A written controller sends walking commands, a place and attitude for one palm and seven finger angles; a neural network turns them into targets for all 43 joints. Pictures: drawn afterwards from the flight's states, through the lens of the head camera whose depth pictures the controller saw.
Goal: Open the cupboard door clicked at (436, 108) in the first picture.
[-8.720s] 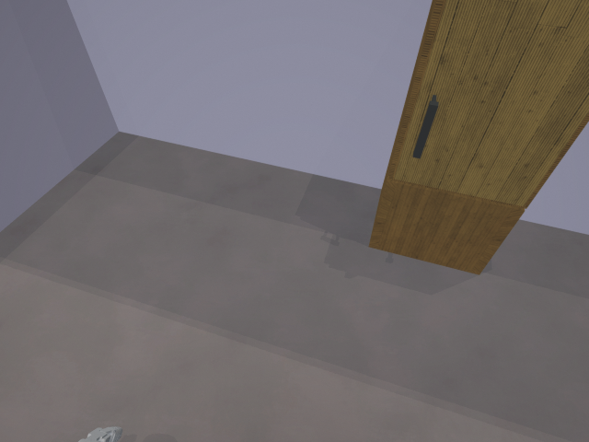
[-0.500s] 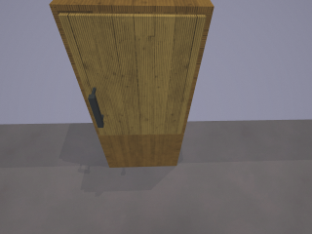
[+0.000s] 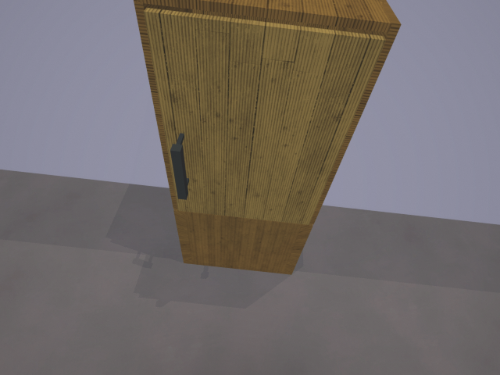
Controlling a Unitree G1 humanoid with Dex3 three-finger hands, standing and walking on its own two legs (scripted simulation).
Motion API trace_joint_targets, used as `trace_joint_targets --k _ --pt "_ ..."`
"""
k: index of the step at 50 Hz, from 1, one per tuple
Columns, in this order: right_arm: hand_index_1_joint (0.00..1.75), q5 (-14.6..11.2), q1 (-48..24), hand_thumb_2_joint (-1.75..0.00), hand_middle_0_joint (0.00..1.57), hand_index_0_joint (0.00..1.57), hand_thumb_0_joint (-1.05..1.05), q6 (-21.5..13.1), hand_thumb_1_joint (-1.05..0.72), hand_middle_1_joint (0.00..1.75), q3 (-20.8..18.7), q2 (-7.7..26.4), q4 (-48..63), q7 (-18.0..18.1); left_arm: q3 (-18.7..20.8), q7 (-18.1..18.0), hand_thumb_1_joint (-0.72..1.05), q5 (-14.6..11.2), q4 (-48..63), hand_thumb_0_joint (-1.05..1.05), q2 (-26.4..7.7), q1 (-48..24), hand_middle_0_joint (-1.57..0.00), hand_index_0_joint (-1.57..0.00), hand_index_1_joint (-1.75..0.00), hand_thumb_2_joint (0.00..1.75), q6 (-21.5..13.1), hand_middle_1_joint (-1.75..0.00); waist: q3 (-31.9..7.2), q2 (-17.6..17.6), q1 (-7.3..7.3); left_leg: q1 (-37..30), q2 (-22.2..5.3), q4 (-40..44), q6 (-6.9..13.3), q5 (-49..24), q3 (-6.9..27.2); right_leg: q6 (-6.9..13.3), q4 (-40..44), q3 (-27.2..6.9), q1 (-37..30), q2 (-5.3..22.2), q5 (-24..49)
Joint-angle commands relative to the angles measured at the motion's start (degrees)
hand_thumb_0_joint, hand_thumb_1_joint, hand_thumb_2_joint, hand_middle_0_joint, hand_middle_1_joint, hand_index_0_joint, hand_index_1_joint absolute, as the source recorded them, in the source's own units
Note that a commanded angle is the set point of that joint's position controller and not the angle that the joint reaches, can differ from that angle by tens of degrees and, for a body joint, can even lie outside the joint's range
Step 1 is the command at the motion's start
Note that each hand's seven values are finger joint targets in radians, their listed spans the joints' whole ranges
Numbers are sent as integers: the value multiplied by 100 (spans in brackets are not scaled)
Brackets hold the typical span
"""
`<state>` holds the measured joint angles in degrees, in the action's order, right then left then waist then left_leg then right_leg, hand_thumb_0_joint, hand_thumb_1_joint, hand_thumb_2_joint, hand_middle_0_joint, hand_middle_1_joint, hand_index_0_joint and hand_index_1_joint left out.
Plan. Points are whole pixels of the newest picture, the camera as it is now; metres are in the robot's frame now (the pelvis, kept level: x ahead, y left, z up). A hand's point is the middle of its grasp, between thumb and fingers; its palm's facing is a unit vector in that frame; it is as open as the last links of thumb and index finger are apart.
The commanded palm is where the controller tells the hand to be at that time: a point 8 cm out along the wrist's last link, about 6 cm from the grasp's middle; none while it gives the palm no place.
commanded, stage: come to a stop and stand still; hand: left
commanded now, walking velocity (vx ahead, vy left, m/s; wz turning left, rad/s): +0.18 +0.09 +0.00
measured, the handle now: (182, 167) +0.59 +0.22 -0.10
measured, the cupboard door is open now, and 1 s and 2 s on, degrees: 0 0 0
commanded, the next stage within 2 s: look again from close up in 1.24 s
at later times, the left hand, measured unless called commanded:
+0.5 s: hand (149, 363) +0.16 +0.19 -0.16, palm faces -0.01 -0.99 -0.16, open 7.3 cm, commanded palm none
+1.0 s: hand out of the picture +0.07 +0.20 -0.17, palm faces +0.08 -0.97 -0.22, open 7.3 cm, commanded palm none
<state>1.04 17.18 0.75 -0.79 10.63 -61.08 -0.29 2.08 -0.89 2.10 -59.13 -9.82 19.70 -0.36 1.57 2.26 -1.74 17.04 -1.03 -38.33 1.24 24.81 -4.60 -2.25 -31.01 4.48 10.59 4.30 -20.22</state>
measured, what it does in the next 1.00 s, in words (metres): steps on the spot: right foot, then left foot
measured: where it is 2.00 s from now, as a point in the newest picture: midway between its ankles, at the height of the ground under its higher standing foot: outside the picture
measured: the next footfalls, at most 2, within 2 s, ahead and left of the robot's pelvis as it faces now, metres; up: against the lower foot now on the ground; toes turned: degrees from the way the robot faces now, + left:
right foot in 0.60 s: +0.15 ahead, -0.10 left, +0.00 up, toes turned -3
left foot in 1.00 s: +0.07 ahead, +0.10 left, +0.00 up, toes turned +0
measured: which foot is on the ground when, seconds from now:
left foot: down 0.00-0.60, up 0.62-0.98, down 1.00-1.00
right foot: down 0.00-0.02, up 0.04-0.58, down 0.60-1.00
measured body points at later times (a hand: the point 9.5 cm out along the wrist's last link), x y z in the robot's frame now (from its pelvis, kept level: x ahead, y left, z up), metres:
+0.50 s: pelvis +0.07 +0.02 +0.01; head +0.13 +0.04 +0.46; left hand +0.16 +0.24 -0.15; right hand +0.04 -0.17 -0.14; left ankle +0.00 +0.08 -0.73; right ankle +0.10 -0.09 -0.69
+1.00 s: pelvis +0.05 +0.01 +0.00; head +0.06 +0.02 +0.45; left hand +0.07 +0.25 -0.15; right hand +0.13 -0.23 -0.14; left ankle +0.04 +0.14 -0.73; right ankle +0.11 -0.09 -0.73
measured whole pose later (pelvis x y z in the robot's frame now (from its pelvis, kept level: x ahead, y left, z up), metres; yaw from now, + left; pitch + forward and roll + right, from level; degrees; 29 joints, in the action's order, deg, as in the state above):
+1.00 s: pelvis +0.05 +0.01 +0.00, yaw +0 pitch -1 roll +1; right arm 0.7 11.8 1.2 -2.2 10.1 -55.8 0.3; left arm 2.2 -1.4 1.7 -55.6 -11.4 16.5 1.5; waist 1.4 2.1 -2.5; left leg 13.5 -0.8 -32.1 -1.3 19.2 -1.2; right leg 1.8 -31.1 3.5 19.2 1.1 -11.2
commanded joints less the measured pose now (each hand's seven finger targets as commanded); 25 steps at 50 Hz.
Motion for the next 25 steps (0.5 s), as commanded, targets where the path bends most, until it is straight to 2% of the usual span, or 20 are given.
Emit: trace_joint_targets --k 1,2,3,4,5,6,8,9,10,11,12,14,19,22,24,25 --pt "30 86 1548 -90 20 20 0 -315 -90 30 -251 976 32 78 141 -1 90 -85 548 0 -398 -285 -20 -20 -30 90 -11 -30 10 -2251 692 -1737 -1453 2340 610 -137 2364 318 -1807 429 2439 -273 -1299" --pt "30 73 1780 -90 20 20 0 -265 -90 30 -270 1121 32 144 104 -10 90 -46 673 0 -401 -492 -20 -20 -30 90 -41 -30 76 -2054 765 -1707 -1901 2779 1032 -390 3065 384 -2795 -22 2935 -346 -1578" --pt "30 73 1476 -90 20 20 0 -270 -90 30 -209 964 93 155 118 -8 90 -16 641 0 -436 -570 -20 -20 -30 90 -80 -30 202 -1620 640 -1432 -1891 2723 1211 -560 2881 494 -3317 -290 2960 -92 -1262" --pt "30 62 1163 -90 20 20 0 -315 -90 30 -150 692 211 174 121 26 90 -7 557 0 -405 -652 -20 -20 -30 90 -107 -30 405 -1136 520 -1154 -1777 2625 1269 -1037 2711 511 -3657 -292 3020 36 -913" --pt "30 69 904 -90 20 20 0 -374 -90 30 -87 549 285 184 115 67 90 -14 434 0 -359 -575 -20 -20 -30 90 -119 -30 482 -810 380 -999 -1655 2615 1220 -1539 2286 464 -3776 -353 2951 141 -469" --pt "30 63 813 -90 20 20 0 -437 -90 30 -32 444 317 200 79 88 90 -17 354 0 -270 -467 -20 -20 -30 90 -116 -30 482 -606 283 -956 -1456 2571 1121 -2547 1835 389 -3721 -324 2762 152 -103" --pt "30 26 869 -90 20 20 0 -532 -90 30 45 364 250 270 3 55 90 -64 170 0 -78 -178 -20 -20 -30 90 -65 -30 218 -407 127 -1146 -1228 2257 860 -5287 1030 221 -3481 -296 2361 55 256" --pt "30 7 841 -90 20 20 0 -568 -90 30 69 296 221 316 -4 20 90 -94 103 0 -39 -101 -20 -20 -30 90 -45 -30 85 -419 58 -1199 -1170 2127 703 -6403 783 183 -3194 -326 2145 1 343" --pt "30 -8 841 -90 20 20 0 -574 -90 30 91 344 182 347 -10 -24 90 -105 73 0 -43 -20 -20 -20 -30 90 3 -30 -44 -598 25 -1344 -1156 2017 520 -7174 680 147 -2993 -337 1985 -78 499" --pt "30 -17 854 -90 20 20 0 -556 -90 30 91 366 146 374 -6 -65 90 -109 55 0 -90 1 -20 -20 -30 90 44 -30 -163 -626 32 -1517 -1169 1918 391 -7546 647 127 -2849 -329 1927 -149 597" --pt "30 -16 862 -90 20 20 0 -526 -90 30 74 389 112 395 -2 -96 90 -112 65 0 -140 -41 -20 -20 -30 90 75 -30 -243 -735 47 -1710 -1197 1844 346 -7649 639 119 -2672 -315 1939 -190 596" --pt "30 -5 918 -90 20 20 0 -439 -90 30 8 389 80 430 13 -130 90 -95 151 0 -235 -288 -20 -20 -30 90 122 -30 -239 -683 160 -1973 -1274 1731 349 -7669 722 114 -2345 -238 2036 -271 517" --pt "30 44 990 -90 20 20 0 -252 -90 30 -154 343 40 483 92 -140 90 -59 560 0 -297 -1007 -20 -20 -30 90 217 -30 157 -861 392 -1970 -1476 1583 650 -7288 937 154 -2171 -262 2309 -328 136" --pt "30 64 810 -90 20 20 0 -209 -90 30 -229 368 98 455 105 -132 90 -68 700 0 -241 -1129 -20 -20 -30 90 207 -30 67 -981 382 -1913 -1445 1467 754 -7063 861 212 -1737 -238 1992 -323 47" --pt "30 74 750 -90 20 20 0 -194 -90 30 -262 380 151 433 107 -137 90 -66 767 0 -240 -1138 -20 -20 -30 90 155 -30 0 -1014 354 -1965 -1424 1295 751 -7191 891 276 -1200 -172 1720 -349 -13" --pt "30 61 701 -90 20 20 0 -190 -90 30 -283 440 178 411 109 -140 90 -70 772 0 -238 -1036 -20 -20 -30 90 127 -30 -137 -999 292 -2059 -1381 1163 712 -7323 848 304 -883 -124 1540 -392 97"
